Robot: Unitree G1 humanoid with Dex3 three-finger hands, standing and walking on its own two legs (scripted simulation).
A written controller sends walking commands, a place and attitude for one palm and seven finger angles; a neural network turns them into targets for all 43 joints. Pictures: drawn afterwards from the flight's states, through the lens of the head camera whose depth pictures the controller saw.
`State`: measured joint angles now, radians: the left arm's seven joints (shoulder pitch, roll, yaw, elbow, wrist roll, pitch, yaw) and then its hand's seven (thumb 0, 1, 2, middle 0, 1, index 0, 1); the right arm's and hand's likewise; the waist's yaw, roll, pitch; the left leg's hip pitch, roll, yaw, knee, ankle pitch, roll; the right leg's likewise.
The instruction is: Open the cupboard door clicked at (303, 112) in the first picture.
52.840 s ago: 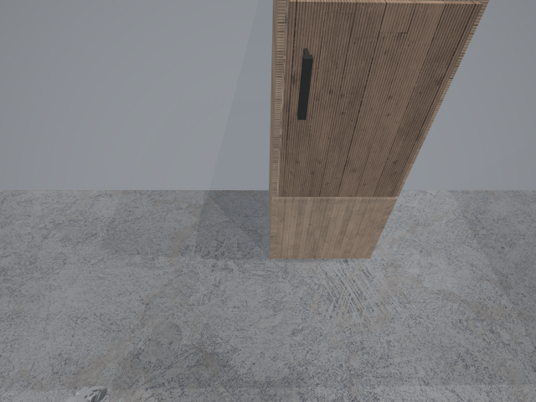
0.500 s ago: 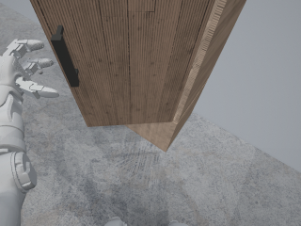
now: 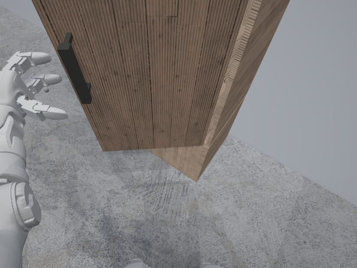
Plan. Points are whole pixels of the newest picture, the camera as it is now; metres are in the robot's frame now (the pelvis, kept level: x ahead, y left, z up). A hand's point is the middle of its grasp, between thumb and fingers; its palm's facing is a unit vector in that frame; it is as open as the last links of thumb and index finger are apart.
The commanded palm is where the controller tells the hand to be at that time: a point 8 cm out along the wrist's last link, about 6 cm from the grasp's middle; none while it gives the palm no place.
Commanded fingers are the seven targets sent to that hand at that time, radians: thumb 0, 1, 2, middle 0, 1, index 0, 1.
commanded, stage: slide the fingers in behind the handle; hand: left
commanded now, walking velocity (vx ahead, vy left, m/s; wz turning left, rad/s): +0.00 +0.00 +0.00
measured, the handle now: (78, 71) +0.53 +0.21 +0.12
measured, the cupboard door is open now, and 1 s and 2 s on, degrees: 40 40 40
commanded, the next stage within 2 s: close the thumb around the handle in 1.56 s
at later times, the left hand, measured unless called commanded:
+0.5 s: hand (61, 89) +0.47 +0.23 +0.12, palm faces +0.05 -1.00 +0.02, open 14.0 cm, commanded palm +0.44 +0.28 +0.12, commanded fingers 0.00 -0.50 0.30 -0.30 -1.20 -0.30 -1.20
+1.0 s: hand (75, 89) +0.47 +0.20 +0.12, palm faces +0.04 -1.00 +0.03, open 14.0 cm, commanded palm +0.45 +0.25 +0.12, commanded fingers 0.00 -0.50 0.30 -0.30 -1.20 -0.30 -1.20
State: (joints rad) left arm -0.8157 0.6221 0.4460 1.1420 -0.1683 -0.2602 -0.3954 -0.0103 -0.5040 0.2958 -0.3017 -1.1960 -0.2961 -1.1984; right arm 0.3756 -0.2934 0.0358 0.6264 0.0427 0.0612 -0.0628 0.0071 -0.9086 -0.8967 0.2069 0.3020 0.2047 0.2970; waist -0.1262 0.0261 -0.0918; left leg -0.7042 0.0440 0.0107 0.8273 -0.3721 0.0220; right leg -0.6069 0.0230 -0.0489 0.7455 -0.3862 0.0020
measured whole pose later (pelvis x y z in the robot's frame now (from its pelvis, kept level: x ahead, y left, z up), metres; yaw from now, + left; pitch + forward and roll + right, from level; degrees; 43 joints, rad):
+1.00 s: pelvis +0.00 +0.00 +0.00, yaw +0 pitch +13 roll -2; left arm -0.82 0.47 0.36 1.08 -0.16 -0.27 -0.25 -0.01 -0.50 0.30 -0.30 -1.20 -0.30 -1.20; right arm 0.37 -0.27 0.03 0.65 0.03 0.04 -0.04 0.01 -0.91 -0.90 0.21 0.30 0.20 0.30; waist -0.12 0.03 -0.10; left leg -0.68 0.04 0.02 0.82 -0.37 0.02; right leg -0.59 0.02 -0.04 0.75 -0.39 0.00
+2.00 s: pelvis +0.00 +0.00 +0.00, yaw +0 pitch +12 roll -2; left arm -0.79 0.43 0.35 1.05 -0.15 -0.27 -0.21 -0.01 -0.01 0.51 -0.33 -1.24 -0.33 -1.25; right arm 0.36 -0.27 0.02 0.65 0.03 0.03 -0.03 0.01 -0.91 -0.90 0.21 0.30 0.20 0.30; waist -0.11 0.03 -0.10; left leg -0.66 0.04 0.02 0.81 -0.36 0.02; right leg -0.58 0.02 -0.04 0.75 -0.39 0.00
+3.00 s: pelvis +0.01 -0.01 +0.02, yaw -1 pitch +5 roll +0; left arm -0.09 0.08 0.13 0.14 -0.19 -0.07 0.11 0.01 0.67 0.75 -0.34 -1.31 -0.33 -1.28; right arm 0.24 -0.22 0.01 0.58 0.03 0.01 0.00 0.01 -0.91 -0.90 0.20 0.30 0.20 0.30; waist -0.02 0.04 -0.10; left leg -0.42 0.03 0.06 0.68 -0.35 0.01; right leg -0.37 0.01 0.00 0.66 -0.38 0.00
